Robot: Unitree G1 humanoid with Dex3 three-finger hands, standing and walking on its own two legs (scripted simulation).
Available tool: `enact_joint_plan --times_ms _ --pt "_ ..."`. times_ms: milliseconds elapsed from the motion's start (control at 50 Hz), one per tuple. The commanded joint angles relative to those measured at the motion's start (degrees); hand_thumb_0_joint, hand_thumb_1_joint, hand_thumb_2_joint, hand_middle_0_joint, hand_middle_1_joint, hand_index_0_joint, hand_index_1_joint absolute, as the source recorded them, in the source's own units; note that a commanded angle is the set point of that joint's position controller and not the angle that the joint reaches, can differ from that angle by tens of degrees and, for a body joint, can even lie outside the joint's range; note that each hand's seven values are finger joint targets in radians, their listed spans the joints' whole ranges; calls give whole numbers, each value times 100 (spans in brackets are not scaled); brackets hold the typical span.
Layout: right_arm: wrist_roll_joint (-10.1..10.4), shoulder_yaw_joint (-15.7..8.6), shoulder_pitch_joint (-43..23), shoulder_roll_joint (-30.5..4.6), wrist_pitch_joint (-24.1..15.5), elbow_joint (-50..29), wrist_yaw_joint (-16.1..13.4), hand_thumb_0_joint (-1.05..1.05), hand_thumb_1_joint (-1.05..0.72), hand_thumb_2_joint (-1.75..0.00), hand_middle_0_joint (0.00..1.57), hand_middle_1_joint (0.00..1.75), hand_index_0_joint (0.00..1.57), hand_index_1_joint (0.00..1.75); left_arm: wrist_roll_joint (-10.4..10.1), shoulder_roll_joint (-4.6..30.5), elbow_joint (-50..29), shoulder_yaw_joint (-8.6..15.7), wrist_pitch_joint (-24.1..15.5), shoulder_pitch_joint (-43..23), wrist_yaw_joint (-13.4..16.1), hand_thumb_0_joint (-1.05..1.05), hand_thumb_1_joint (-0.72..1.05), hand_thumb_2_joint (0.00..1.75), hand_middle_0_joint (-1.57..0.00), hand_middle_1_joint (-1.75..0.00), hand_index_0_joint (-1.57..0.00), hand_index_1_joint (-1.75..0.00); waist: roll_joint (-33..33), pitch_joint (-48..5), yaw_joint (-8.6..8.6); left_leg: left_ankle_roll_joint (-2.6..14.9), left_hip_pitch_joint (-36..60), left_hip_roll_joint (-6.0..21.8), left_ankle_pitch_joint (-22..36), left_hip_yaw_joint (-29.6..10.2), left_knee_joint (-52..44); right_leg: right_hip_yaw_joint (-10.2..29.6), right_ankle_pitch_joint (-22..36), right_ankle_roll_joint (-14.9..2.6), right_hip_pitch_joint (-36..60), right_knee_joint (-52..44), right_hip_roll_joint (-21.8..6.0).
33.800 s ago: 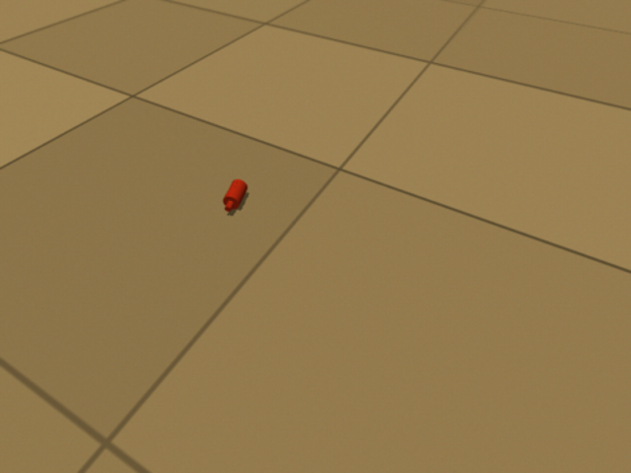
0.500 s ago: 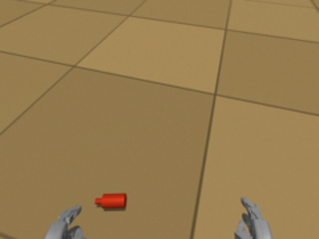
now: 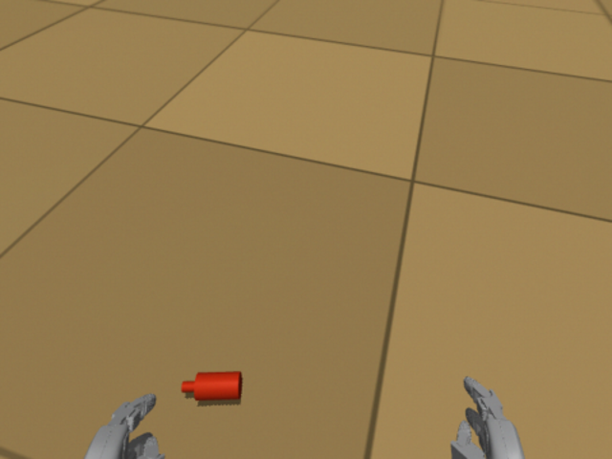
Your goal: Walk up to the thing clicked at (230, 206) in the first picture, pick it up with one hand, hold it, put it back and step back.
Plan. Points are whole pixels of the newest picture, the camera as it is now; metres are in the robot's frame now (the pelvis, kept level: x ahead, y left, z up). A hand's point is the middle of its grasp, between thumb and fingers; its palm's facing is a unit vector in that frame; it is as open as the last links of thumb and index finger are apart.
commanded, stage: home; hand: left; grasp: from above
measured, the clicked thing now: (211, 386) +0.48 +0.27 -0.67
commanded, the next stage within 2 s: stand in 0.10 s
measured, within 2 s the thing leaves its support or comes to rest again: neither
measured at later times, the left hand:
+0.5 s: hand out of the picture +0.09 +0.24 -0.11, palm faces +0.04 -0.94 -0.35, open 7.4 cm
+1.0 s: hand out of the picture +0.02 +0.24 -0.10, palm faces +0.06 -0.93 -0.35, open 7.4 cm
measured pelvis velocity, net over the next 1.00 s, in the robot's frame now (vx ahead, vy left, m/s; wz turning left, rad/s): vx -0.01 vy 0.00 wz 0.02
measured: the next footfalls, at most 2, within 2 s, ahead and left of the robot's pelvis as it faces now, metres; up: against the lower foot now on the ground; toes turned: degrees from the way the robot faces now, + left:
none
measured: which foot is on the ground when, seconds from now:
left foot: down 0.00-1.00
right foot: down 0.00-1.00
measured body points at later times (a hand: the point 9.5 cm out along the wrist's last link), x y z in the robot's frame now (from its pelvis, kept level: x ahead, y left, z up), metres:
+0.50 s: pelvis -0.01 +0.01 +0.03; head +0.00 +0.01 +0.48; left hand +0.09 +0.29 -0.08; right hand +0.10 -0.28 -0.09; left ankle +0.00 +0.13 -0.68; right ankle +0.00 -0.14 -0.68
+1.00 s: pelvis -0.01 +0.00 +0.06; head -0.02 -0.01 +0.51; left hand +0.01 +0.29 -0.07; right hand +0.06 -0.28 -0.08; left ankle +0.00 +0.13 -0.68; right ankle +0.00 -0.14 -0.68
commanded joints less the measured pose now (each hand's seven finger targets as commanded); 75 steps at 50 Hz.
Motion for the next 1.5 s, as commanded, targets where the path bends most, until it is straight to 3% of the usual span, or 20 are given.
enact_joint_plan --times_ms 0,20,80,140,160,180,200,220,260,300,340,440,560,620,800,960,1060,1120,1420,1480 --pt "22 -317 -367 -680 -297 -939 -81 0 -90 -90 20 30 20 30 33 614 -1183 360 -298 -99 47 0 90 90 -20 -30 -20 -30 -120 -543 -23 193 447 -190 1494 182 -931 -138 1256 -128 463 -839 223" --pt "26 -305 -385 -680 -299 -961 -81 0 -90 -90 20 30 20 30 24 499 -979 270 -264 8 36 0 90 90 -20 -30 -20 -30 -79 -409 -25 196 394 -204 1415 201 -941 -131 1206 -121 430 -864 211" --pt "25 -330 -370 -701 -284 -951 -76 0 -90 -90 20 30 20 30 48 663 -1215 390 -298 -159 47 0 90 90 -20 -30 -20 -30 95 -553 -12 168 491 -174 1431 173 -1005 -135 1162 -151 436 -805 228" --pt "23 -304 -399 -694 -287 -946 -66 0 -90 -90 20 30 20 30 33 520 -1007 256 -266 -102 31 0 90 90 -20 -30 -20 -30 9 -360 -67 167 443 -157 1384 134 -1029 -158 1115 -140 355 -804 240" --pt "30 -319 -408 -696 -291 -963 -70 0 -90 -90 20 30 20 30 29 557 -1055 317 -270 -101 36 0 90 90 -20 -30 -20 -30 30 -388 -16 164 424 -158 1347 142 -1030 -159 1073 -143 330 -813 243" --pt "-709 -534 -743 -1401 340 468 271 0 -90 -90 20 30 20 30 640 1011 956 338 -1492 -1780 250 0 90 90 -20 -30 -20 -30 -185 872 399 458 539 47 2375 -153 -1588 200 1019 -286 1428 -920 -176" --pt "-686 -637 -747 -1470 580 540 451 0 -90 -90 20 30 20 30 711 1173 1882 452 -1881 -1234 235 0 90 90 -20 -30 -20 -30 -675 383 419 522 800 -49 2269 83 -1442 616 925 -514 1607 -1241 -304" --pt "-754 -649 -688 -1483 703 391 547 0 -90 -90 20 30 20 30 682 1241 2090 411 -2069 -1167 189 0 90 90 -20 -30 -20 -30 -616 468 294 519 926 -104 2001 60 -1438 818 849 -638 1331 -1451 -324" --pt "-463 -632 -705 -1259 792 641 762 0 -90 -90 20 30 20 30 713 1276 2636 336 -2295 -1357 140 0 90 90 -20 -30 -20 -30 -425 179 335 483 1410 -133 1917 51 -1569 818 1309 -585 1726 -1371 -440" --pt "-313 -641 -725 -1207 848 797 898 0 -90 -90 20 30 20 30 614 1267 3144 363 -2339 -1629 114 0 90 90 -20 -30 -20 -30 -662 230 325 443 1550 -178 1605 113 -1668 819 1045 -501 1720 -1688 -512" --pt "-301 -678 -700 -1215 904 1055 955 0 -90 -90 20 30 20 30 583 1225 3622 343 -2431 -1753 131 0 90 90 -20 -30 -20 -30 -575 263 326 462 1836 -103 1811 22 -1874 742 1188 -421 1760 -1779 -501" --pt "-339 -678 -830 -1340 1034 1467 929 0 -90 -90 20 30 20 30 551 1087 4660 336 -2577 -1849 133 0 90 90 -20 -30 -20 -30 159 669 386 532 1893 234 1595 -563 -2900 320 1159 -217 2073 -1850 -232" --pt "-259 -655 -778 -1405 1149 1965 846 0 -90 -90 20 30 20 30 494 1243 5629 333 -2691 -1776 138 0 90 90 -20 -30 -20 -30 -114 701 339 414 2440 168 2313 -340 -3104 452 1862 -267 2668 -2614 -442" --pt "-225 -623 -733 -1441 1216 2202 832 0 -90 -90 20 30 20 30 470 1281 6007 304 -2662 -1824 142 0 90 90 -20 -30 -20 -30 -71 942 290 378 2475 222 1799 -406 -3544 426 1580 -223 2814 -2881 -432" --pt "-169 -562 -781 -1423 1270 2635 836 0 -90 -90 20 30 20 30 471 1454 6715 251 -2700 -1925 151 0 90 90 -20 -30 -20 -30 -335 1132 275 311 2873 259 2168 -308 -3846 473 1714 -193 3038 -3447 -560" --pt "-165 -541 -902 -1515 1307 2836 859 0 -90 -90 20 30 20 30 466 1499 7001 232 -2691 -1990 124 0 90 90 -20 -30 -20 -30 -276 1296 297 276 2895 277 1726 -325 -4077 461 1435 -164 3047 -3701 -529" --pt "-159 -502 -934 -1526 1300 2900 873 0 -90 -90 20 30 20 30 447 1532 7049 229 -2718 -2099 105 0 90 90 -20 -30 -20 -30 -261 1204 295 279 2925 308 1953 -297 -4078 492 1633 -162 3180 -3760 -570" --pt "-153 -482 -945 -1531 1303 2938 881 0 -90 -90 20 30 20 30 444 1585 7100 234 -2707 -2142 91 0 90 90 -20 -30 -20 -30 -252 1299 300 257 2881 303 1805 -305 -4143 492 1432 -173 3128 -3785 -561" --pt "-139 -434 -960 -1686 1280 3039 885 0 -90 -90 20 30 20 30 403 1680 7121 230 -2722 -2371 50 0 90 90 -20 -30 -20 -30 -237 1116 262 259 2965 378 2142 -253 -4153 533 1740 -200 3270 -3841 -601" --pt "-140 -412 -953 -1676 1262 3056 887 0 -90 -90 20 30 20 30 390 1674 7118 227 -2738 -2395 37 0 90 90 -20 -30 -20 -30 -227 975 247 260 3047 402 2389 -227 -4138 542 2043 -207 3357 -3810 -628"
